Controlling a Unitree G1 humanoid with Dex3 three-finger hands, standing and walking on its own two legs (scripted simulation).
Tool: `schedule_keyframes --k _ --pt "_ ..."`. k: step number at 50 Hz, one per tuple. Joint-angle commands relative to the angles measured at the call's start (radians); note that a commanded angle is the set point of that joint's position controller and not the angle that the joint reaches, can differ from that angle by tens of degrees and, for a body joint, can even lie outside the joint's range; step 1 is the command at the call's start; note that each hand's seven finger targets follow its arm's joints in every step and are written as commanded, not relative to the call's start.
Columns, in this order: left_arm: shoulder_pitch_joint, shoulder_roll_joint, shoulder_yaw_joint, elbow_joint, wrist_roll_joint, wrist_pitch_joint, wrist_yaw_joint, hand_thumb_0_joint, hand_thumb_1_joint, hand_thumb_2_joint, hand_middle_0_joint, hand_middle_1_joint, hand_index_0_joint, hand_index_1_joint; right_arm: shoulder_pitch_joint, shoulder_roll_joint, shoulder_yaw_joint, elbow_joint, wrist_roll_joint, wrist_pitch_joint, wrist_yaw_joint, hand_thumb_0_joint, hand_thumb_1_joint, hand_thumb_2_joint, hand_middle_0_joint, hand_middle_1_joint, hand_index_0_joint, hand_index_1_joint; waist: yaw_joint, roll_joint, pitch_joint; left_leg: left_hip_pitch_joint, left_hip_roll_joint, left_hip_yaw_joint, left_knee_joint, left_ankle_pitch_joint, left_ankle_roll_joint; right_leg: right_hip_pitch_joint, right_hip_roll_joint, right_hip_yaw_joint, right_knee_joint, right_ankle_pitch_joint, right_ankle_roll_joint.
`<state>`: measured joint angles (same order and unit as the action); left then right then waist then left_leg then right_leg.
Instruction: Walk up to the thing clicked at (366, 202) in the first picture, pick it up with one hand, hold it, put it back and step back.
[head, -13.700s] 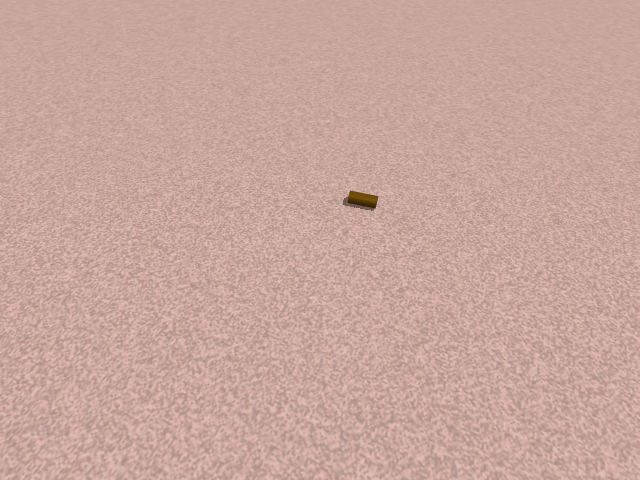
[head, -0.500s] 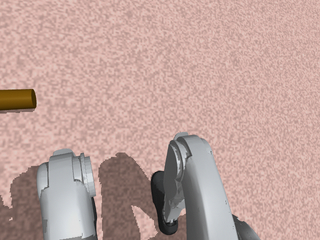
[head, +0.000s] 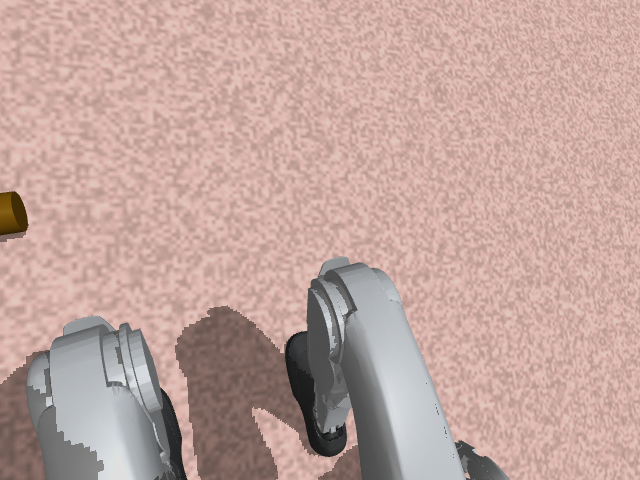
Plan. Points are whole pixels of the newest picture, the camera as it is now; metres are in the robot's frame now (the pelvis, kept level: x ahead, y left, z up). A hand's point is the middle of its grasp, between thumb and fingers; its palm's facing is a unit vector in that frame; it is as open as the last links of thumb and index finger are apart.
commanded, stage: approach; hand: left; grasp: from above
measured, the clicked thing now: out of the picture +0.47 +0.35 -0.29
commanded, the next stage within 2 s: close in in 0.08 s
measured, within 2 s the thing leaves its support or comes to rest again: neither
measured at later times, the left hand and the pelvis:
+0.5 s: hand out of the picture +0.47 +0.33 -0.19, palm faces -0.46 -0.07 -0.88, open 13.7 cm; pelvis +0.00 +0.00 +0.00, yaw -1 degrees
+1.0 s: hand out of the picture +0.46 +0.33 -0.24, palm faces -0.49 -0.08 -0.87, open 14.1 cm; pelvis +0.01 +0.00 -0.02, yaw -3 degrees
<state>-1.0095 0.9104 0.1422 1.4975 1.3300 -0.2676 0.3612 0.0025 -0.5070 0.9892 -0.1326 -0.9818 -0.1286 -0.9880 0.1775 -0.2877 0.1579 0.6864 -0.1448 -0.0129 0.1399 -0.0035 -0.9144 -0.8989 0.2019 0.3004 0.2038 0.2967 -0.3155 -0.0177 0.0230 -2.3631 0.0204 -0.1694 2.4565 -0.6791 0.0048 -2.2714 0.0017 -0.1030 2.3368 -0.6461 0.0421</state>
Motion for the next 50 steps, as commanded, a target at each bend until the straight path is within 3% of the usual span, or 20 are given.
schedule_keyframes --k 1,5,7,9,11,13,19,21,23,24,26,30,35,36,40,42,44,45,49,50 --pt "-0.240 0.319 0.015 -0.170 -0.069 -0.009 -0.023 0.000 -0.498 0.961 -0.139 -0.951 -0.135 -0.954 0.159 -0.264 -0.096 -0.018 0.004 -0.004 -0.020 0.000 -0.904 -0.895 0.200 0.300 0.200 0.300 0.041 0.304 -0.689 0.444 -0.020 0.113 -0.245 0.143 0.038 0.403 0.040 -0.047 -0.231 0.166 -0.064" --pt "-0.317 0.279 -0.006 -0.229 -0.081 -0.077 -0.063 0.000 -0.486 0.955 -0.148 -0.962 -0.147 -0.963 0.196 -0.272 -0.106 0.013 -0.011 -0.002 -0.019 0.000 -0.906 -0.896 0.200 0.300 0.200 0.300 0.009 0.282 -0.646 0.450 -0.019 0.094 -0.231 0.114 0.027 0.358 0.037 -0.064 -0.246 0.119 -0.071" --pt "-0.338 0.206 -0.056 -0.211 -0.080 -0.112 -0.075 0.000 -0.465 0.978 -0.169 -0.969 -0.165 -0.974 0.198 -0.277 -0.108 0.021 -0.020 -0.001 -0.019 0.000 -0.908 -0.897 0.200 0.300 0.200 0.300 -0.021 0.282 -0.633 0.471 -0.014 0.084 -0.211 0.118 0.022 0.322 0.041 -0.072 -0.247 0.120 -0.073" --pt "-0.370 0.219 -0.063 -0.197 -0.069 -0.143 -0.060 0.000 -0.455 1.002 -0.164 -1.008 -0.164 -1.008 0.207 -0.275 -0.099 0.033 -0.025 0.000 -0.018 0.000 -0.907 -0.897 0.200 0.300 0.200 0.300 -0.028 0.291 -0.628 0.486 -0.016 0.078 -0.220 0.115 0.021 0.329 0.040 -0.078 -0.242 0.119 -0.068" --pt "-0.387 0.259 -0.051 -0.182 -0.037 -0.156 -0.034 0.000 -0.483 0.956 -0.125 -1.008 -0.138 -0.995 0.200 -0.275 -0.096 0.036 -0.033 0.004 -0.018 0.000 -0.908 -0.898 0.200 0.300 0.200 0.300 -0.003 0.323 -0.655 0.527 -0.014 0.076 -0.229 0.121 0.015 0.313 0.044 -0.084 -0.230 0.122 -0.071" --pt "-0.351 0.239 -0.064 -0.104 -0.009 -0.153 -0.006 0.000 -0.493 0.954 -0.117 -1.011 -0.129 -0.998 0.195 -0.272 -0.085 0.029 -0.038 0.005 -0.012 0.000 -0.909 -0.899 0.200 0.300 0.200 0.300 -0.009 0.358 -0.620 0.554 -0.013 0.072 -0.237 0.153 0.010 0.295 0.044 -0.092 -0.213 0.147 -0.074" --pt "-0.366 0.325 -0.009 -0.079 0.059 -0.117 0.087 0.000 -0.456 0.987 -0.159 -0.976 -0.158 -0.977 0.169 -0.287 -0.074 0.005 -0.045 0.001 -0.002 0.000 -0.905 -0.898 0.200 0.300 0.200 0.300 0.010 0.462 -0.675 0.659 -0.009 0.059 -0.251 0.283 0.002 0.274 0.041 -0.110 -0.160 0.241 -0.078" --pt "-0.368 0.324 0.000 -0.068 0.062 -0.102 0.111 0.000 -0.487 0.987 -0.138 -0.928 -0.124 -0.942 0.158 -0.291 -0.071 -0.003 -0.048 -0.003 -0.001 0.000 -0.901 -0.901 0.199 0.300 0.200 0.300 0.002 0.479 -0.680 0.655 -0.010 0.055 -0.257 0.292 0.000 0.273 0.041 -0.115 -0.152 0.254 -0.077" --pt "-0.336 0.275 -0.030 0.014 0.061 -0.080 0.124 0.000 -0.521 0.998 -0.112 -0.930 -0.096 -0.946 0.147 -0.284 -0.067 -0.006 -0.048 -0.011 0.000 0.000 -0.899 -0.900 0.200 0.300 0.200 0.300 -0.020 0.422 -0.622 0.589 -0.008 0.062 -0.242 0.243 0.011 0.258 0.047 -0.112 -0.164 0.226 -0.077" --pt "-0.347 0.276 -0.039 0.023 0.063 -0.074 0.131 0.000 -0.523 0.998 -0.109 -0.932 -0.093 -0.948 0.150 -0.285 -0.060 -0.003 -0.048 -0.016 -0.001 0.000 -0.899 -0.899 0.199 0.300 0.199 0.300 -0.034 0.402 -0.600 0.562 -0.009 0.067 -0.229 0.225 0.017 0.264 0.050 -0.107 -0.171 0.224 -0.074" --pt "-0.353 0.318 -0.022 0.020 0.056 -0.063 0.141 0.000 -0.518 1.000 -0.121 -0.920 -0.102 -0.939 0.144 -0.292 -0.057 -0.005 -0.049 -0.028 -0.005 0.000 -0.899 -0.899 0.200 0.300 0.200 0.300 -0.018 0.404 -0.607 0.550 -0.010 0.072 -0.228 0.203 0.017 0.277 0.049 -0.102 -0.174 0.209 -0.074" --pt "-0.339 0.300 -0.032 0.066 0.040 -0.048 0.139 0.000 -0.494 0.980 -0.131 -0.917 -0.117 -0.931 0.150 -0.297 -0.043 -0.013 -0.056 -0.049 -0.006 0.000 -0.898 -0.898 0.199 0.300 0.199 0.300 -0.051 0.360 -0.575 0.513 -0.010 0.070 -0.211 0.167 0.023 0.279 0.050 -0.105 -0.172 0.189 -0.067" --pt "-0.320 0.386 0.006 0.054 0.022 -0.062 0.138 0.000 -0.506 0.982 -0.115 -0.928 -0.102 -0.940 0.134 -0.318 -0.027 -0.037 -0.063 -0.067 -0.010 0.000 -0.898 -0.899 0.199 0.300 0.199 0.300 -0.042 0.347 -0.592 0.484 -0.004 0.061 -0.198 0.145 0.023 0.332 0.054 -0.104 -0.173 0.171 -0.067" --pt "-0.335 0.367 -0.018 0.016 0.021 -0.070 0.138 0.000 -0.523 0.994 -0.117 -0.922 -0.099 -0.940 0.149 -0.303 -0.019 -0.015 -0.064 -0.065 -0.010 0.000 -0.900 -0.900 0.199 0.300 0.199 0.300 -0.034 0.384 -0.605 0.509 -0.003 0.065 -0.204 0.157 0.018 0.341 0.057 -0.100 -0.169 0.181 -0.069" --pt "-0.300 0.370 -0.016 0.055 0.023 -0.077 0.143 0.000 -0.524 0.991 -0.107 -0.932 -0.092 -0.947 0.125 -0.321 -0.008 -0.044 -0.071 -0.078 -0.008 0.000 -0.899 -0.899 0.199 0.300 0.199 0.300 -0.052 0.385 -0.572 0.521 0.002 0.055 -0.187 0.156 0.014 0.315 0.057 -0.113 -0.151 0.183 -0.069" --pt "-0.297 0.428 0.015 0.028 0.037 -0.086 0.157 0.000 -0.520 0.999 -0.116 -0.920 -0.097 -0.939 0.124 -0.335 -0.006 -0.051 -0.080 -0.077 -0.012 0.000 -0.899 -0.900 0.200 0.300 0.200 0.300 -0.043 0.394 -0.582 0.513 0.003 0.053 -0.183 0.164 0.013 0.335 0.060 -0.118 -0.158 0.187 -0.069" --pt "-0.293 0.424 0.018 0.009 0.038 -0.086 0.168 0.000 -0.519 1.000 -0.123 -0.912 -0.102 -0.934 0.124 -0.327 0.000 -0.049 -0.086 -0.078 -0.009 0.000 -0.899 -0.900 0.200 0.300 0.200 0.300 -0.035 0.429 -0.620 0.557 0.007 0.053 -0.183 0.207 0.010 0.354 0.062 -0.120 -0.148 0.223 -0.067" --pt "-0.276 0.392 -0.001 0.054 0.033 -0.081 0.169 0.000 -0.525 0.998 -0.118 -0.911 -0.096 -0.933 0.122 -0.326 0.004 -0.049 -0.090 -0.082 -0.003 0.000 -0.901 -0.901 0.199 0.300 0.199 0.300 -0.055 0.420 -0.582 0.534 0.008 0.049 -0.177 0.206 0.010 0.341 0.062 -0.121 -0.139 0.227 -0.066" --pt "-0.261 0.424 0.017 0.044 0.039 -0.074 0.187 0.000 -0.540 1.013 -0.105 -0.926 -0.083 -0.948 0.115 -0.334 0.007 -0.047 -0.097 -0.083 0.000 0.000 -0.902 -0.902 0.200 0.300 0.200 0.300 -0.043 0.432 -0.593 0.541 0.011 0.042 -0.177 0.233 0.009 0.354 0.069 -0.128 -0.138 0.246 -0.067" --pt "-0.287 0.391 -0.008 0.030 0.033 -0.073 0.184 0.000 -0.531 1.002 -0.112 -0.915 -0.090 -0.937 0.127 -0.330 0.010 -0.037 -0.099 -0.085 0.006 0.000 -0.901 -0.902 0.199 0.300 0.199 0.300 -0.056 0.437 -0.571 0.551 0.010 0.043 -0.176 0.242 0.006 0.338 0.066 -0.133 -0.133 0.254 -0.066"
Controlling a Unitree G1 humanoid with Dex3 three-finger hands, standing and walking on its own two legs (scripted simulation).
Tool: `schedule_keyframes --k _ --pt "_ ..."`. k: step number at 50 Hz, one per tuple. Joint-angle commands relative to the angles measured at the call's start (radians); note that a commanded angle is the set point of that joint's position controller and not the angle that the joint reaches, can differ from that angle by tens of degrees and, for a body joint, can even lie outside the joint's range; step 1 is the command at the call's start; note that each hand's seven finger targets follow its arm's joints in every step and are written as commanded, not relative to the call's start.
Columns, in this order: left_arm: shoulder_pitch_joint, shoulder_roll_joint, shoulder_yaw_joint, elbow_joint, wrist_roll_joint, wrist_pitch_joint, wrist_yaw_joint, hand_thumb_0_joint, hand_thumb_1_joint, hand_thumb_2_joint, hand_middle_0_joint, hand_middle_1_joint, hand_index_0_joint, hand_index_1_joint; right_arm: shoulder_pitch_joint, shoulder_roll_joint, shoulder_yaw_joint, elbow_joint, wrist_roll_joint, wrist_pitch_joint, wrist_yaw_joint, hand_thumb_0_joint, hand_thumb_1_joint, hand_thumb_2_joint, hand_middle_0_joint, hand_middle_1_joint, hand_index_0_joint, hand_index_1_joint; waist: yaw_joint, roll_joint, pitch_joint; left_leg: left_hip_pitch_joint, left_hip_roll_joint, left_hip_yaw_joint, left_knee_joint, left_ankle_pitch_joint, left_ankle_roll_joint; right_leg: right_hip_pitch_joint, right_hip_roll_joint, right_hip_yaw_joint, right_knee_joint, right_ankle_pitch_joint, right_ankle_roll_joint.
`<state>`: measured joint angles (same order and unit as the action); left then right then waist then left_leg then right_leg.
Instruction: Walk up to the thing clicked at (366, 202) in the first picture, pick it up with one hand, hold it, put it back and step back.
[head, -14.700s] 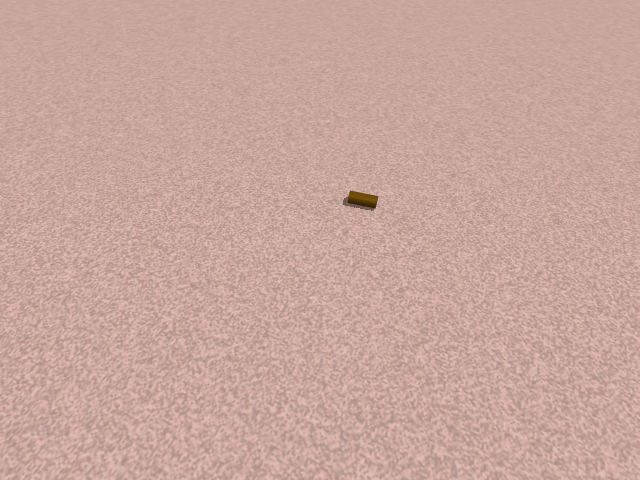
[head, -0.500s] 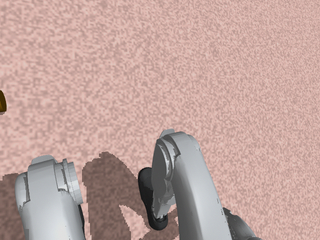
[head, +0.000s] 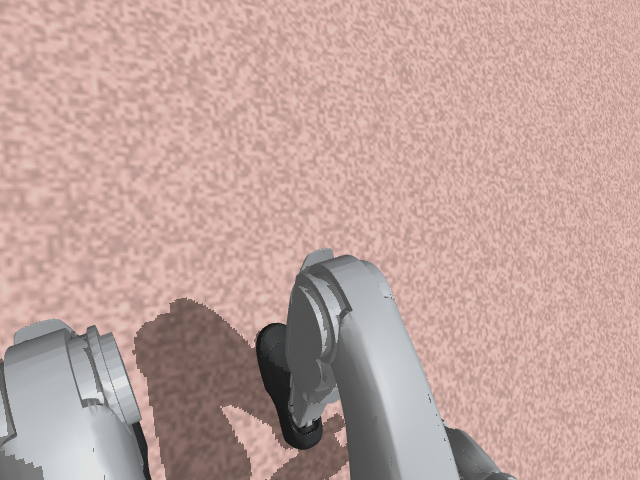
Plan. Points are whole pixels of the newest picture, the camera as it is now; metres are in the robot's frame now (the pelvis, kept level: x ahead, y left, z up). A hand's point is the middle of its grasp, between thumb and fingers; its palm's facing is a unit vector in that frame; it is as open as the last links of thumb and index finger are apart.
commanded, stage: rest palm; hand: left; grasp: from above
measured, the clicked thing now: out of the picture +0.45 +0.37 -0.27
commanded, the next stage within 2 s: close in 0.96 s
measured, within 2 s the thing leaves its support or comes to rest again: neither
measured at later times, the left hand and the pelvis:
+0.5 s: hand out of the picture +0.43 +0.35 -0.25, palm faces -0.49 -0.13 -0.86, open 14.2 cm; pelvis +0.00 +0.00 +0.00, yaw -1 degrees
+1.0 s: hand out of the picture +0.43 +0.35 -0.26, palm faces -0.48 -0.12 -0.87, open 13.9 cm; pelvis +0.00 +0.00 -0.01, yaw -2 degrees
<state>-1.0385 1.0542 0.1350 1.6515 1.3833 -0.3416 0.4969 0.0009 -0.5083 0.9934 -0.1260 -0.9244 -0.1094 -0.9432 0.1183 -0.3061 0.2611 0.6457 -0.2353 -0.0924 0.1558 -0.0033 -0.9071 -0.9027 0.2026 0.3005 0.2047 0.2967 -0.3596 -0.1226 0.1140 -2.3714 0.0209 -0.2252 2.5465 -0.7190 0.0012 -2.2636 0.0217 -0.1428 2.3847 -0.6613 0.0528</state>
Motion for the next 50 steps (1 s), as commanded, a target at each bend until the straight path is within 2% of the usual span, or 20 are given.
schedule_keyframes --k 1,2,3,5,6,11,12,13,15,21,24,32,33,35,40,43,44,45,48,50 --pt "-0.246 0.243 0.000 -0.094 -0.027 0.003 0.050 0.000 -0.532 1.005 -0.113 -0.918 -0.091 -0.941 0.158 -0.312 -0.094 -0.005 -0.009 -0.010 -0.008 0.000 -0.902 -0.902 0.199 0.300 0.200 0.300 -0.007 0.528 -0.657 0.549 0.013 0.093 -0.261 0.267 0.010 0.323 0.048 -0.097 -0.181 0.257 -0.078" --pt "-0.239 0.220 -0.021 -0.080 -0.026 0.005 0.046 0.000 -0.533 1.011 -0.114 -0.917 -0.091 -0.941 0.172 -0.314 -0.089 0.010 -0.013 -0.013 -0.003 0.000 -0.903 -0.902 0.199 0.300 0.199 0.300 -0.026 0.526 -0.612 0.528 0.011 0.098 -0.253 0.255 0.013 0.312 0.049 -0.096 -0.183 0.256 -0.073" --pt "-0.236 0.262 0.018 -0.078 -0.032 0.005 0.052 0.000 -0.534 1.005 -0.106 -0.921 -0.085 -0.942 0.166 -0.331 -0.093 -0.005 -0.011 -0.016 -0.004 0.000 -0.901 -0.902 0.199 0.300 0.199 0.300 -0.024 0.501 -0.628 0.522 0.012 0.091 -0.255 0.241 0.015 0.335 0.048 -0.100 -0.189 0.246 -0.071" --pt "-0.250 0.264 0.006 -0.121 -0.017 0.001 0.052 0.000 -0.527 1.001 -0.115 -0.913 -0.093 -0.935 0.163 -0.328 -0.095 -0.015 -0.009 -0.018 -0.003 0.000 -0.902 -0.902 0.199 0.300 0.199 0.300 -0.013 0.530 -0.648 0.551 0.012 0.093 -0.264 0.255 0.009 0.337 0.046 -0.095 -0.183 0.252 -0.075" --pt "-0.223 0.290 0.037 -0.088 -0.020 0.004 0.059 0.000 -0.522 0.999 -0.122 -0.914 -0.099 -0.936 0.167 -0.335 -0.098 0.001 -0.016 -0.015 -0.002 0.000 -0.903 -0.903 0.199 0.300 0.199 0.300 -0.011 0.538 -0.651 0.568 0.016 0.084 -0.265 0.270 0.007 0.336 0.047 -0.103 -0.179 0.257 -0.076" --pt "-0.222 0.267 0.023 -0.077 -0.024 0.000 0.059 0.000 -0.537 0.996 -0.102 -0.939 -0.083 -0.957 0.157 -0.326 -0.090 -0.005 -0.021 -0.023 0.009 0.000 -0.906 -0.904 0.199 0.300 0.199 0.300 -0.029 0.523 -0.626 0.541 0.016 0.088 -0.247 0.261 0.011 0.356 0.049 -0.096 -0.178 0.264 -0.071" --pt "-0.253 0.240 -0.006 -0.116 -0.025 -0.002 0.054 0.000 -0.542 1.004 -0.092 -0.948 -0.075 -0.965 0.142 -0.330 -0.090 -0.018 -0.019 -0.027 0.010 0.000 -0.903 -0.903 0.199 0.300 0.199 0.300 -0.029 0.523 -0.640 0.546 0.017 0.088 -0.246 0.259 0.012 0.343 0.051 -0.098 -0.181 0.261 -0.070" --pt "-0.229 0.269 0.027 -0.084 -0.028 0.001 0.060 0.000 -0.540 1.005 -0.098 -0.944 -0.079 -0.963 0.159 -0.331 -0.091 -0.002 -0.020 -0.027 0.012 0.000 -0.905 -0.905 0.199 0.300 0.199 0.300 -0.031 0.518 -0.629 0.551 0.018 0.085 -0.245 0.259 0.010 0.345 0.049 -0.104 -0.176 0.260 -0.070" --pt "-0.240 0.284 0.033 -0.114 -0.029 -0.009 0.065 0.000 -0.554 1.020 -0.087 -0.948 -0.066 -0.969 0.160 -0.337 -0.091 -0.001 -0.020 -0.027 0.012 0.000 -0.904 -0.905 0.199 0.300 0.199 0.300 -0.028 0.544 -0.644 0.562 0.019 0.079 -0.251 0.282 0.004 0.351 0.050 -0.106 -0.174 0.271 -0.073" --pt "-0.205 0.240 -0.002 -0.047 -0.021 -0.008 0.075 0.000 -0.546 1.020 -0.083 -0.970 -0.066 -0.986 0.143 -0.323 -0.073 0.001 -0.028 -0.024 0.018 0.000 -0.904 -0.904 0.199 0.300 0.199 0.300 -0.039 0.514 -0.596 0.522 0.020 0.076 -0.242 0.257 0.009 0.340 0.054 -0.111 -0.170 0.260 -0.070" --pt "-0.242 0.287 0.019 -0.097 -0.015 -0.016 0.090 0.000 -0.530 1.014 -0.091 -0.969 -0.076 -0.984 0.135 -0.349 -0.082 -0.007 -0.028 -0.027 0.015 0.000 -0.903 -0.904 0.199 0.300 0.199 0.300 -0.026 0.552 -0.621 0.552 0.020 0.069 -0.263 0.254 0.002 0.332 0.054 -0.119 -0.166 0.252 -0.073" --pt "-0.205 0.256 -0.009 -0.039 -0.013 -0.003 0.108 0.000 -0.506 0.990 -0.106 -0.956 -0.093 -0.969 0.124 -0.353 -0.068 -0.016 -0.035 -0.053 0.026 0.000 -0.903 -0.904 0.199 0.300 0.199 0.300 -0.036 0.524 -0.585 0.531 0.023 0.067 -0.248 0.230 0.005 0.321 0.057 -0.118 -0.159 0.243 -0.069" --pt "-0.215 0.294 0.021 -0.059 -0.015 -0.005 0.117 0.000 -0.501 1.005 -0.111 -0.963 -0.096 -0.977 0.133 -0.352 -0.066 -0.004 -0.035 -0.050 0.024 0.000 -0.903 -0.905 0.199 0.300 0.199 0.300 -0.029 0.531 -0.617 0.540 0.024 0.063 -0.255 0.249 0.002 0.345 0.061 -0.121 -0.164 0.255 -0.070" --pt "-0.206 0.258 -0.005 -0.038 -0.013 0.005 0.114 0.000 -0.501 0.980 -0.103 -0.962 -0.093 -0.971 0.129 -0.354 -0.065 -0.015 -0.037 -0.060 0.029 0.000 -0.904 -0.904 0.199 0.300 0.199 0.300 -0.038 0.526 -0.593 0.543 0.025 0.065 -0.246 0.246 0.002 0.334 0.058 -0.121 -0.157 0.260 -0.067" --pt "-0.194 0.295 0.021 -0.034 -0.026 0.018 0.122 0.000 -0.498 0.974 -0.103 -0.953 -0.093 -0.963 0.125 -0.356 -0.059 -0.007 -0.035 -0.070 0.034 0.000 -0.904 -0.905 0.199 0.300 0.199 0.300 -0.029 0.526 -0.606 0.527 0.026 0.067 -0.238 0.251 0.005 0.355 0.059 -0.116 -0.158 0.266 -0.068" --pt "-0.221 0.254 -0.014 -0.067 -0.028 0.023 0.111 0.000 -0.475 0.956 -0.117 -0.958 -0.111 -0.963 0.119 -0.352 -0.064 -0.018 -0.031 -0.075 0.036 0.000 -0.904 -0.905 0.199 0.300 0.199 0.300 -0.034 0.533 -0.591 0.513 0.024 0.077 -0.237 0.234 0.006 0.351 0.063 -0.109 -0.166 0.255 -0.069" --pt "-0.209 0.302 0.029 -0.061 -0.038 0.024 0.116 0.000 -0.480 0.971 -0.116 -0.954 -0.106 -0.962 0.124 -0.360 -0.066 -0.002 -0.033 -0.076 0.035 0.000 -0.904 -0.905 0.199 0.300 0.199 0.300 -0.023 0.530 -0.608 0.523 0.025 0.069 -0.242 0.241 0.004 0.356 0.059 -0.119 -0.167 0.259 -0.068" --pt "-0.200 0.281 0.003 -0.055 -0.029 0.028 0.109 0.000 -0.477 0.975 -0.122 -0.959 -0.111 -0.968 0.126 -0.365 -0.062 -0.018 -0.033 -0.077 0.036 0.000 -0.905 -0.905 0.199 0.300 0.199 0.300 -0.034 0.530 -0.598 0.520 0.023 0.075 -0.238 0.242 0.006 0.354 0.060 -0.115 -0.164 0.260 -0.067" --pt "-0.180 0.297 0.033 -0.064 -0.039 0.022 0.109 0.000 -0.459 0.976 -0.129 -0.955 -0.119 -0.964 0.135 -0.359 -0.066 -0.008 -0.032 -0.069 0.036 0.000 -0.902 -0.905 0.199 0.300 0.199 0.300 -0.023 0.524 -0.619 0.509 0.024 0.069 -0.247 0.255 0.004 0.381 0.063 -0.117 -0.169 0.268 -0.069" --pt "-0.171 0.252 0.007 -0.032 -0.040 0.027 0.099 0.000 -0.453 0.984 -0.135 -0.965 -0.125 -0.974 0.128 -0.354 -0.070 -0.010 -0.032 -0.070 0.038 0.000 -0.904 -0.905 0.199 0.300 0.199 0.300 -0.032 0.519 -0.591 0.514 0.025 0.068 -0.240 0.248 0.004 0.350 0.061 -0.121 -0.161 0.264 -0.069"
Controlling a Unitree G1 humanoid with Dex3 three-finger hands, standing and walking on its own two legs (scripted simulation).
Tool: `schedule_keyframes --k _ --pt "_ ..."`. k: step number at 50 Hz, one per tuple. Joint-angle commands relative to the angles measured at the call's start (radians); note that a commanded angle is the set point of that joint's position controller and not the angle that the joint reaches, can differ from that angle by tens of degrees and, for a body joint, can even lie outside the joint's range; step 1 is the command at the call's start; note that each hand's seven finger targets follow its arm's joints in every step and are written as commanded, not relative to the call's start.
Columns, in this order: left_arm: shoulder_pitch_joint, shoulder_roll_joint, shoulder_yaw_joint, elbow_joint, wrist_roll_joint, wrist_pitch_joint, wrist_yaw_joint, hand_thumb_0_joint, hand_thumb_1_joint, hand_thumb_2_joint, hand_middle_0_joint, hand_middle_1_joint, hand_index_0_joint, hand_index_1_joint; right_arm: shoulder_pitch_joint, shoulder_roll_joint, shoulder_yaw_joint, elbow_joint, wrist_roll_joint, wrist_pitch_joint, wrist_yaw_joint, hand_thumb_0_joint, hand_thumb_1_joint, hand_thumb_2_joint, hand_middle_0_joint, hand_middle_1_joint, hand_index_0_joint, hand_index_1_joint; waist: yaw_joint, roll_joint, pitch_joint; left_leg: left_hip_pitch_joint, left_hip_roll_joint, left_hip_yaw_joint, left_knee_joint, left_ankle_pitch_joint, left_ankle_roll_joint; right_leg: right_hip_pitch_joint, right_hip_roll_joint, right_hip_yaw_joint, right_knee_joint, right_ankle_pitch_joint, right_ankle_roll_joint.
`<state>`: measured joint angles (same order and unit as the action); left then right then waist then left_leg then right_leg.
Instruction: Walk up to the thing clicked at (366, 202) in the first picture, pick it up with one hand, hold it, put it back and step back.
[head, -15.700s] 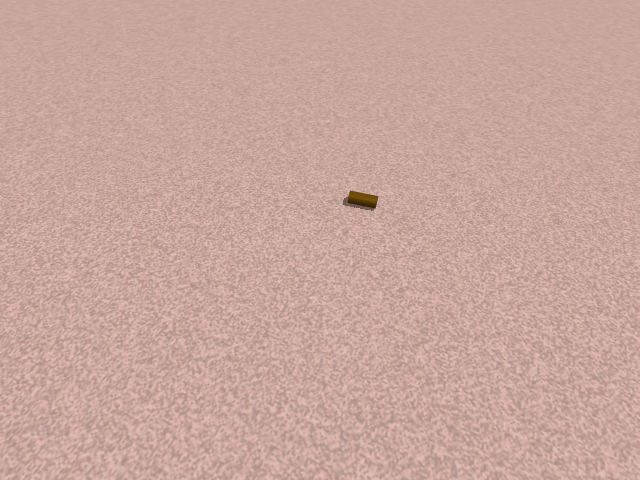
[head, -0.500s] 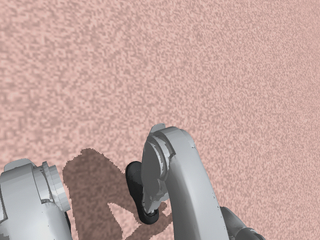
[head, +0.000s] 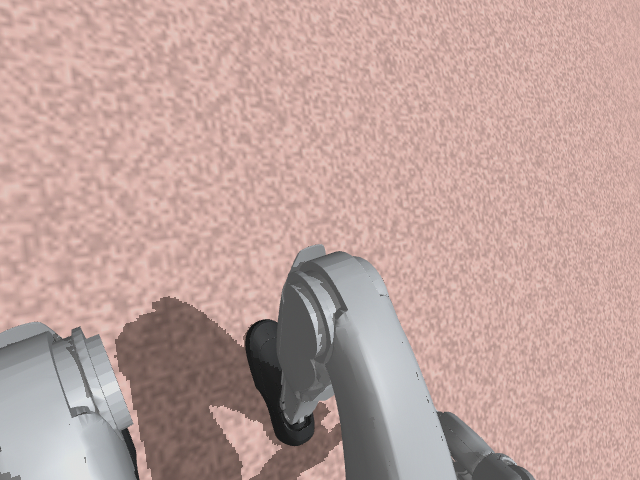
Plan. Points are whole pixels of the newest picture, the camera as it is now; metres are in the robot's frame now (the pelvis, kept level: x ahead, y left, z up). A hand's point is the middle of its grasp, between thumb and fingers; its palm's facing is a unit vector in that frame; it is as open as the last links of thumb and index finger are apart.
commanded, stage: close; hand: left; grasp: from above
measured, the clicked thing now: out of the picture +0.44 +0.38 -0.27
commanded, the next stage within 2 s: settle in 1.54 s
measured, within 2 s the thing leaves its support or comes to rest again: leaves its support in 1.98 s
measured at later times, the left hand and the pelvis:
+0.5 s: hand out of the picture +0.42 +0.36 -0.24, palm faces -0.47 -0.14 -0.87, open 12.1 cm; pelvis +0.00 +0.00 +0.00, yaw +0 degrees
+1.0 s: hand out of the picture +0.42 +0.36 -0.25, palm faces -0.48 -0.12 -0.87, open 9.6 cm; pelvis +0.00 +0.00 +0.00, yaw +0 degrees
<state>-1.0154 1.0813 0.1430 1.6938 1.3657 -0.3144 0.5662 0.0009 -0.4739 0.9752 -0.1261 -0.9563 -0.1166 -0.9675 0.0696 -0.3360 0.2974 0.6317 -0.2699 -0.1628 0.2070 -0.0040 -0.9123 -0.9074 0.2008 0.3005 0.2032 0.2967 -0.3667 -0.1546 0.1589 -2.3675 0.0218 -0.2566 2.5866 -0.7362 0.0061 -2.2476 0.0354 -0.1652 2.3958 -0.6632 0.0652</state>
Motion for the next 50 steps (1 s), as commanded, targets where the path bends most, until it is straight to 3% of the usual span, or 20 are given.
schedule_keyframes --k 1,4,5,6,7,8,9,10,12,14,15,24,31,32,36,40,43,44,46,50 --pt "-0.199 0.216 -0.007 -0.089 -0.028 -0.003 0.025 0.000 -0.441 0.971 -0.136 -0.969 -0.130 -0.974 0.181 -0.329 -0.107 0.007 0.000 -0.001 -0.010 0.000 -0.904 -0.905 0.199 0.300 0.199 0.300 -0.033 0.559 -0.627 0.515 0.024 0.102 -0.279 0.274 -0.002 0.338 0.047 -0.100 -0.177 0.273 -0.079" --pt "-0.213 0.249 0.004 -0.103 -0.027 -0.018 0.025 0.000 -0.386 0.896 -0.155 -0.957 -0.165 -0.946 0.178 -0.329 -0.099 0.005 0.004 0.002 -0.013 0.000 -0.897 -0.901 0.200 0.300 0.200 0.300 -0.029 0.542 -0.652 0.508 0.023 0.099 -0.269 0.272 0.003 0.359 0.046 -0.096 -0.180 0.275 -0.079" --pt "-0.250 0.226 -0.019 -0.150 -0.031 -0.026 0.025 0.000 -0.353 0.873 -0.172 -0.945 -0.186 -0.930 0.160 -0.328 -0.102 -0.003 0.009 -0.001 -0.012 0.000 -0.896 -0.900 0.200 0.300 0.200 0.300 -0.020 0.567 -0.653 0.526 0.024 0.095 -0.281 0.274 -0.004 0.341 0.046 -0.099 -0.172 0.271 -0.082" --pt "-0.213 0.254 0.008 -0.104 -0.023 -0.023 0.031 0.000 -0.335 0.863 -0.182 -0.944 -0.198 -0.927 0.171 -0.326 -0.098 0.012 0.002 0.001 -0.012 0.000 -0.895 -0.899 0.200 0.300 0.200 0.300 -0.024 0.566 -0.645 0.534 0.026 0.089 -0.283 0.267 -0.005 0.338 0.046 -0.106 -0.171 0.264 -0.081" --pt "-0.283 0.215 -0.039 -0.193 -0.026 -0.036 0.028 0.000 -0.305 0.843 -0.201 -0.925 -0.219 -0.906 0.171 -0.328 -0.100 0.014 0.001 0.001 -0.011 0.000 -0.893 -0.899 0.200 0.300 0.200 0.300 -0.029 0.593 -0.654 0.541 0.024 0.093 -0.282 0.270 -0.006 0.324 0.047 -0.106 -0.172 0.268 -0.082" --pt "-0.209 0.256 0.005 -0.102 -0.019 -0.028 0.036 0.000 -0.309 0.837 -0.206 -0.920 -0.222 -0.903 0.163 -0.330 -0.099 0.011 0.001 0.001 -0.013 0.000 -0.894 -0.900 0.200 0.300 0.200 0.300 -0.021 0.574 -0.659 0.544 0.027 0.087 -0.283 0.263 -0.006 0.345 0.047 -0.104 -0.170 0.262 -0.083" --pt "-0.223 0.236 -0.020 -0.118 -0.013 -0.029 0.034 0.000 -0.289 0.831 -0.212 -0.915 -0.231 -0.895 0.168 -0.342 -0.103 -0.002 0.002 0.000 -0.010 0.000 -0.893 -0.899 0.200 0.300 0.200 0.300 -0.033 0.566 -0.645 0.532 0.024 0.095 -0.280 0.264 -0.004 0.334 0.047 -0.104 -0.172 0.265 -0.079" --pt "-0.237 0.266 0.008 -0.133 -0.016 -0.033 0.044 0.000 -0.282 0.827 -0.214 -0.907 -0.232 -0.887 0.166 -0.338 -0.102 0.013 0.003 0.002 -0.012 0.000 -0.890 -0.898 0.200 0.300 0.200 0.300 -0.018 0.574 -0.659 0.535 0.026 0.088 -0.288 0.268 -0.008 0.337 0.045 -0.108 -0.167 0.265 -0.082" --pt "-0.218 0.231 -0.015 -0.101 -0.005 -0.026 0.043 0.000 -0.260 0.812 -0.241 -0.883 -0.256 -0.866 0.168 -0.333 -0.099 0.014 -0.003 0.000 -0.010 0.000 -0.892 -0.899 0.200 0.300 0.200 0.300 -0.034 0.566 -0.625 0.532 0.026 0.093 -0.280 0.271 -0.005 0.325 0.045 -0.101 -0.168 0.266 -0.080" --pt "-0.246 0.258 0.006 -0.116 -0.009 -0.023 0.053 0.000 -0.228 0.797 -0.259 -0.886 -0.278 -0.865 0.166 -0.335 -0.099 0.016 -0.002 0.001 -0.011 0.000 -0.892 -0.899 0.200 0.300 0.200 0.300 -0.024 0.578 -0.650 0.541 0.027 0.088 -0.288 0.275 -0.006 0.322 0.048 -0.106 -0.170 0.268 -0.082" --pt "-0.233 0.229 -0.021 -0.092 -0.005 -0.016 0.047 0.000 -0.221 0.772 -0.271 -0.863 -0.290 -0.843 0.160 -0.332 -0.097 0.004 -0.002 -0.005 -0.008 0.000 -0.894 -0.899 0.200 0.300 0.200 0.300 -0.035 0.572 -0.622 0.527 0.027 0.093 -0.282 0.256 -0.003 0.320 0.047 -0.099 -0.169 0.257 -0.082" --pt "-0.242 0.271 0.007 -0.120 -0.020 -0.008 0.012 0.000 -0.092 0.682 -0.360 -0.803 -0.387 -0.775 0.173 -0.341 -0.102 0.004 0.009 0.002 -0.015 0.000 -0.893 -0.900 0.199 0.300 0.199 0.300 -0.021 0.582 -0.644 0.530 0.024 0.084 -0.303 0.259 -0.007 0.319 0.042 -0.104 -0.174 0.254 -0.083" --pt "-0.222 0.257 -0.004 -0.120 -0.040 -0.031 -0.003 0.000 -0.018 0.617 -0.409 -0.761 -0.443 -0.726 0.171 -0.324 -0.089 0.002 0.012 0.015 -0.019 0.000 -0.893 -0.899 0.200 0.300 0.200 0.300 -0.023 0.546 -0.648 0.504 0.027 0.093 -0.282 0.267 0.000 0.357 0.050 -0.099 -0.188 0.261 -0.082" --pt "-0.216 0.245 -0.020 -0.107 -0.027 -0.033 -0.004 0.000 -0.006 0.605 -0.423 -0.748 -0.456 -0.714 0.172 -0.332 -0.092 -0.004 0.011 0.014 -0.019 0.000 -0.895 -0.899 0.199 0.300 0.199 0.300 -0.032 0.546 -0.620 0.500 0.025 0.096 -0.276 0.253 0.000 0.340 0.048 -0.096 -0.184 0.250 -0.082" --pt "-0.234 0.302 0.019 -0.162 -0.015 -0.052 0.016 0.000 0.041 0.602 -0.469 -0.708 -0.496 -0.681 0.164 -0.338 -0.089 -0.015 0.010 0.016 -0.024 0.000 -0.892 -0.899 0.200 0.300 0.199 0.300 -0.013 0.584 -0.654 0.559 0.029 0.076 -0.295 0.264 -0.012 0.321 0.042 -0.108 -0.169 0.245 -0.087" --pt "-0.192 0.235 -0.005 -0.078 -0.010 -0.042 0.036 0.000 0.113 0.566 -0.508 -0.690 -0.542 -0.655 0.166 -0.317 -0.084 0.003 0.000 0.011 -0.017 0.000 -0.891 -0.898 0.200 0.300 0.200 0.300 -0.031 0.555 -0.607 0.524 0.030 0.085 -0.284 0.273 -0.008 0.311 0.050 -0.115 -0.168 0.262 -0.079" --pt "-0.251 0.297 0.011 -0.140 -0.001 -0.039 0.050 0.000 0.179 0.564 -0.562 -0.676 -0.594 -0.642 0.167 -0.339 -0.091 0.004 0.000 0.012 -0.025 0.000 -0.891 -0.898 0.200 0.300 0.200 0.300 -0.018 0.583 -0.643 0.524 0.028 0.088 -0.294 0.249 -0.005 0.321 0.048 -0.106 -0.178 0.245 -0.084" --pt "-0.243 0.274 -0.010 -0.128 0.006 -0.031 0.046 0.000 0.194 0.527 -0.571 -0.660 -0.608 -0.622 0.164 -0.341 -0.090 -0.003 -0.003 0.007 -0.022 0.000 -0.891 -0.898 0.200 0.300 0.200 0.300 -0.025 0.589 -0.630 0.529 0.028 0.093 -0.287 0.258 -0.005 0.315 0.046 -0.104 -0.172 0.255 -0.083" --pt "-0.197 0.225 -0.019 -0.055 -0.007 -0.019 0.041 0.000 0.210 0.502 -0.582 -0.634 -0.618 -0.597 0.174 -0.333 -0.087 0.007 -0.004 0.002 -0.015 0.000 -0.891 -0.898 0.200 0.300 0.200 0.300 -0.046 0.530 -0.583 0.491 0.027 0.090 -0.278 0.250 -0.001 0.312 0.048 -0.108 -0.174 0.255 -0.076" --pt "-0.258 0.282 0.000 -0.135 -0.024 -0.019 0.032 0.000 0.246 0.430 -0.611 -0.598 -0.654 -0.554 0.166 -0.344 -0.091 0.001 0.005 -0.007 -0.020 0.000 -0.894 -0.899 0.199 0.300 0.199 0.300 -0.025 0.558 -0.642 0.509 0.027 0.093 -0.282 0.248 0.000 0.345 0.046 -0.097 -0.183 0.251 -0.080"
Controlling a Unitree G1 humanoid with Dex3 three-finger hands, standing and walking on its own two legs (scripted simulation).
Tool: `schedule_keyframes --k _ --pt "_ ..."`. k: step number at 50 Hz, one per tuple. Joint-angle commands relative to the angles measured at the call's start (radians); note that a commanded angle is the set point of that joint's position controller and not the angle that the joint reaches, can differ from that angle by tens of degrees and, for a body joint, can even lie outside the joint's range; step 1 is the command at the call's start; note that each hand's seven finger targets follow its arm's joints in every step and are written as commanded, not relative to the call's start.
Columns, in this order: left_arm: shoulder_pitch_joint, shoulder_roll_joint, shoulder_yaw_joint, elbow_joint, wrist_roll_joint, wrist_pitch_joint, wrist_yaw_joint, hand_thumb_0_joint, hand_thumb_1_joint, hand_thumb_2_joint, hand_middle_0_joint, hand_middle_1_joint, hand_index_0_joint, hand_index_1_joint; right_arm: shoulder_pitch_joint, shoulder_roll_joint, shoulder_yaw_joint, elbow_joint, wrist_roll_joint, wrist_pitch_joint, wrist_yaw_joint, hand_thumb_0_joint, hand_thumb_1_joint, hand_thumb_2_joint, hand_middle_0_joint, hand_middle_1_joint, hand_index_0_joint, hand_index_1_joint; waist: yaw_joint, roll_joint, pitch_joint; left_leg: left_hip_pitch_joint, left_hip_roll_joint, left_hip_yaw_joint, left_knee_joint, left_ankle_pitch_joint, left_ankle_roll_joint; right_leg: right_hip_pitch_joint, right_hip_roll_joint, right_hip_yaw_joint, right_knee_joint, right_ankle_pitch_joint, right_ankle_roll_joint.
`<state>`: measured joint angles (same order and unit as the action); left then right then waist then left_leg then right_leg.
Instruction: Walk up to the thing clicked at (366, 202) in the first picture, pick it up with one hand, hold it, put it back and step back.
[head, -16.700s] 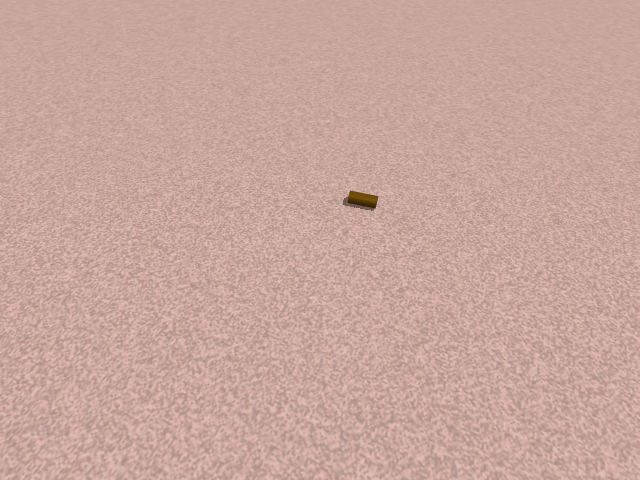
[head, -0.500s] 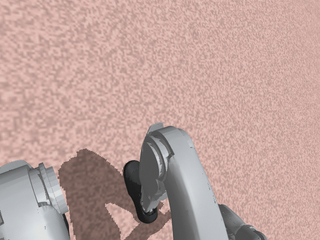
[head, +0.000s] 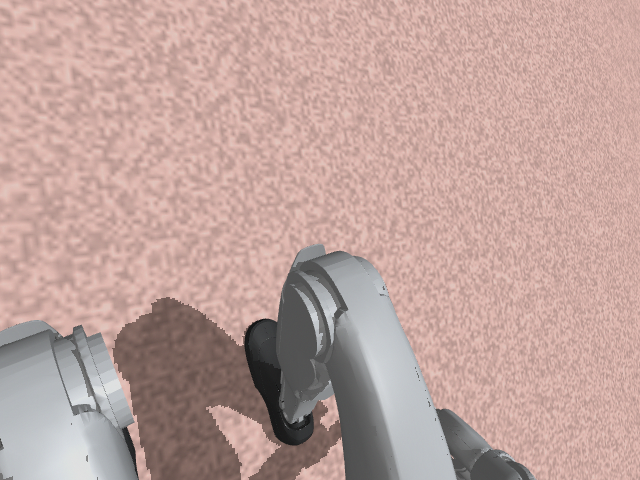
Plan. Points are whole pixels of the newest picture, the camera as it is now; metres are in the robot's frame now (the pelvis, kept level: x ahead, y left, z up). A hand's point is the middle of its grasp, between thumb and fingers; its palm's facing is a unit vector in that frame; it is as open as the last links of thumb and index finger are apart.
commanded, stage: close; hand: left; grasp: from above
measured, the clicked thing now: out of the picture +0.44 +0.38 -0.27
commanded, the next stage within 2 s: settle in 0.54 s
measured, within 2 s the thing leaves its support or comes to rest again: leaves its support in 0.98 s
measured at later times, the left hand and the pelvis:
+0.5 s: hand out of the picture +0.43 +0.36 -0.24, palm faces -0.47 -0.14 -0.87, open 8.5 cm; pelvis +0.00 +0.00 +0.00, yaw +0 degrees
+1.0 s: hand out of the picture +0.43 +0.36 -0.23, palm faces -0.47 -0.12 -0.88, open 8.4 cm; pelvis +0.00 +0.00 +0.01, yaw +0 degrees
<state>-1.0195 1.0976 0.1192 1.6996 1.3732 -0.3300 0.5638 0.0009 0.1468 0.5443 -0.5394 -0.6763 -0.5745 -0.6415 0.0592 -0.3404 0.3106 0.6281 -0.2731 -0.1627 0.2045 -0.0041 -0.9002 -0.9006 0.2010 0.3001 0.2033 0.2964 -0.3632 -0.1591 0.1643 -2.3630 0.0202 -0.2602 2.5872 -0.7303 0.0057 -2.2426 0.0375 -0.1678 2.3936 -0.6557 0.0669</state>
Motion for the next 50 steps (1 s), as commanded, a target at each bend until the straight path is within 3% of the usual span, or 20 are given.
schedule_keyframes --k 1,4,5,6,8,11,13,15,18,22,32,35,38,40,43,45,46,47,48,50 --pt "-0.234 0.279 0.039 -0.129 -0.032 0.001 0.034 0.000 0.248 0.442 -0.609 -0.603 -0.651 -0.559 0.178 -0.340 -0.109 0.008 0.012 -0.006 -0.019 0.000 -0.892 -0.899 0.199 0.300 0.199 0.300 -0.018 0.560 -0.653 0.515 0.029 0.091 -0.287 0.240 -0.003 0.327 0.043 -0.098 -0.175 0.236 -0.084" --pt "-0.211 0.225 0.012 -0.111 -0.028 0.006 0.020 0.000 0.294 0.418 -0.640 -0.596 -0.686 -0.548 0.182 -0.331 -0.112 0.003 0.006 -0.005 -0.015 0.000 -0.894 -0.899 0.199 0.300 0.199 0.300 -0.034 0.580 -0.640 0.520 0.030 0.095 -0.281 0.266 -0.006 0.319 0.046 -0.100 -0.167 0.257 -0.084" --pt "-0.221 0.257 0.038 -0.134 -0.041 0.003 0.022 0.000 0.310 0.413 -0.649 -0.587 -0.696 -0.539 0.185 -0.326 -0.106 0.007 0.008 -0.001 -0.016 0.000 -0.891 -0.898 0.199 0.300 0.199 0.300 -0.022 0.569 -0.670 0.512 0.029 0.096 -0.282 0.272 -0.004 0.354 0.048 -0.098 -0.177 0.264 -0.082" --pt "-0.221 0.246 0.019 -0.144 -0.033 0.007 0.017 0.000 0.307 0.415 -0.649 -0.581 -0.694 -0.534 0.185 -0.332 -0.111 -0.002 0.011 -0.002 -0.016 0.000 -0.891 -0.898 0.199 0.300 0.199 0.300 -0.022 0.575 -0.669 0.527 0.028 0.101 -0.281 0.276 -0.004 0.342 0.045 -0.094 -0.172 0.266 -0.084" --pt "-0.199 0.276 0.052 -0.135 -0.040 0.005 0.016 0.000 0.363 0.429 -0.698 -0.579 -0.740 -0.535 0.187 -0.334 -0.114 0.004 0.010 0.004 -0.019 0.000 -0.893 -0.899 0.199 0.300 0.199 0.300 -0.010 0.571 -0.664 0.505 0.026 0.104 -0.285 0.267 -0.003 0.353 0.046 -0.095 -0.183 0.258 -0.085" --pt "-0.199 0.224 0.022 -0.123 -0.046 -0.004 0.004 0.000 0.403 0.393 -0.725 -0.547 -0.771 -0.500 0.176 -0.328 -0.114 0.003 0.012 0.010 -0.020 0.000 -0.890 -0.897 0.200 0.300 0.199 0.300 -0.023 0.545 -0.631 0.475 0.027 0.099 -0.287 0.241 -0.001 0.336 0.049 -0.096 -0.183 0.237 -0.086" --pt "-0.210 0.250 0.029 -0.138 -0.046 -0.006 0.002 0.000 0.438 0.426 -0.755 -0.561 -0.797 -0.516 0.180 -0.336 -0.114 0.003 0.014 0.010 -0.020 0.000 -0.891 -0.898 0.199 0.300 0.199 0.300 -0.018 0.556 -0.650 0.507 0.025 0.097 -0.287 0.262 -0.003 0.328 0.046 -0.102 -0.177 0.250 -0.084" --pt "-0.178 0.223 0.012 -0.094 -0.040 -0.004 -0.006 0.000 0.488 0.423 -0.805 -0.536 -0.843 -0.496 0.187 -0.329 -0.109 -0.003 0.010 0.010 -0.016 0.000 -0.893 -0.898 0.199 0.300 0.199 0.300 -0.031 0.531 -0.617 0.490 0.025 0.097 -0.283 0.250 0.001 0.327 0.046 -0.099 -0.179 0.241 -0.083" --pt "-0.218 0.265 0.035 -0.143 -0.040 -0.014 0.000 0.000 0.531 0.437 -0.839 -0.533 -0.877 -0.495 0.179 -0.327 -0.108 -0.001 0.015 0.018 -0.022 0.000 -0.892 -0.898 0.199 0.300 0.199 0.300 -0.014 0.555 -0.672 0.518 0.027 0.095 -0.288 0.265 -0.002 0.345 0.046 -0.095 -0.181 0.249 -0.086" --pt "-0.188 0.253 0.029 -0.096 -0.029 -0.011 0.001 0.000 0.595 0.424 -0.886 -0.518 -0.925 -0.478 0.184 -0.319 -0.094 -0.002 0.010 0.022 -0.023 0.000 -0.892 -0.898 0.199 0.300 0.199 0.300 -0.026 0.530 -0.618 0.485 0.024 0.099 -0.279 0.257 0.000 0.324 0.044 -0.101 -0.180 0.244 -0.084" --pt "-0.210 0.249 0.022 -0.104 -0.022 -0.013 0.013 0.000 0.750 0.479 -1.021 -0.507 -1.050 -0.477 0.176 -0.323 -0.093 -0.004 0.003 0.027 -0.027 0.000 -0.892 -0.898 0.199 0.300 0.199 0.300 -0.030 0.560 -0.622 0.511 0.027 0.087 -0.296 0.251 -0.005 0.306 0.044 -0.107 -0.170 0.238 -0.084" --pt "-0.224 0.278 0.035 -0.139 -0.014 -0.010 0.010 0.000 0.707 0.488 -1.053 -0.492 -1.083 -0.464 0.185 -0.330 -0.098 -0.007 0.003 0.026 -0.027 0.000 -0.908 -0.900 0.200 0.300 0.200 0.300 -0.023 0.595 -0.642 0.542 0.029 0.085 -0.307 0.262 -0.008 0.310 0.043 -0.106 -0.171 0.243 -0.085" --pt "-0.236 0.257 0.022 -0.158 -0.026 0.004 -0.008 0.000 0.712 0.459 -1.067 -0.463 -1.095 -0.437 0.185 -0.328 -0.111 -0.008 0.007 0.021 -0.025 0.000 -0.913 -0.903 0.200 0.300 0.200 0.300 -0.027 0.604 -0.669 0.538 0.027 0.102 -0.286 0.275 -0.004 0.334 0.043 -0.089 -0.179 0.263 -0.084" --pt "-0.227 0.307 0.068 -0.216 -0.033 0.006 -0.008 0.000 0.709 0.470 -1.068 -0.451 -1.092 -0.428 0.195 -0.332 -0.120 -0.003 0.013 0.025 -0.028 0.000 -0.911 -0.902 0.200 0.300 0.200 0.300 0.005 0.619 -0.712 0.551 0.024 0.103 -0.301 0.289 -0.008 0.347 0.042 -0.093 -0.184 0.265 -0.089" --pt "-0.214 0.266 0.055 -0.257 -0.041 0.008 -0.033 0.000 0.700 0.459 -1.071 -0.416 -1.090 -0.400 0.188 -0.333 -0.137 -0.012 0.017 0.025 -0.026 0.000 -0.910 -0.903 0.200 0.300 0.200 0.300 0.005 0.636 -0.704 0.580 0.024 0.101 -0.295 0.323 -0.015 0.311 0.038 -0.095 -0.178 0.273 -0.096" --pt "-0.214 0.311 0.097 -0.344 -0.048 0.010 -0.041 0.000 0.704 0.435 -1.066 -0.414 -1.089 -0.393 0.214 -0.325 -0.148 -0.005 0.024 0.028 -0.023 0.000 -0.909 -0.902 0.200 0.300 0.200 0.300 0.022 0.665 -0.782 0.607 0.026 0.115 -0.292 0.347 -0.009 0.362 0.039 -0.076 -0.183 0.296 -0.092" --pt "-0.245 0.277 0.076 -0.412 -0.056 0.005 -0.049 0.000 0.695 0.430 -1.060 -0.393 -1.081 -0.374 0.205 -0.324 -0.155 -0.020 0.032 0.027 -0.020 0.000 -0.907 -0.901 0.200 0.300 0.200 0.300 0.030 0.688 -0.801 0.623 0.022 0.116 -0.295 0.373 -0.016 0.352 0.034 -0.079 -0.183 0.308 -0.099" --pt "-0.198 0.286 0.097 -0.407 -0.064 0.008 -0.052 0.000 0.694 0.424 -1.058 -0.395 -1.079 -0.376 0.195 -0.319 -0.159 -0.014 0.036 0.030 -0.018 0.000 -0.908 -0.902 0.200 0.300 0.199 0.300 0.050 0.701 -0.825 0.636 0.023 0.117 -0.302 0.386 -0.016 0.363 0.034 -0.078 -0.181 0.313 -0.100" --pt "-0.206 0.257 0.080 -0.415 -0.071 0.009 -0.060 0.000 0.697 0.429 -1.060 -0.390 -1.080 -0.372 0.207 -0.317 -0.164 -0.004 0.039 0.032 -0.016 0.000 -0.907 -0.902 0.200 0.300 0.199 0.300 0.042 0.685 -0.791 0.625 0.018 0.116 -0.299 0.383 -0.016 0.321 0.032 -0.083 -0.179 0.307 -0.103" --pt "-0.211 0.252 0.095 -0.445 -0.073 0.011 -0.072 0.000 0.725 0.426 -1.071 -0.396 -1.094 -0.374 0.213 -0.323 -0.185 -0.008 0.048 0.036 -0.014 0.000 -0.905 -0.901 0.200 0.300 0.200 0.300 0.047 0.669 -0.784 0.602 0.013 0.124 -0.300 0.366 -0.016 0.310 0.031 -0.079 -0.188 0.295 -0.106"
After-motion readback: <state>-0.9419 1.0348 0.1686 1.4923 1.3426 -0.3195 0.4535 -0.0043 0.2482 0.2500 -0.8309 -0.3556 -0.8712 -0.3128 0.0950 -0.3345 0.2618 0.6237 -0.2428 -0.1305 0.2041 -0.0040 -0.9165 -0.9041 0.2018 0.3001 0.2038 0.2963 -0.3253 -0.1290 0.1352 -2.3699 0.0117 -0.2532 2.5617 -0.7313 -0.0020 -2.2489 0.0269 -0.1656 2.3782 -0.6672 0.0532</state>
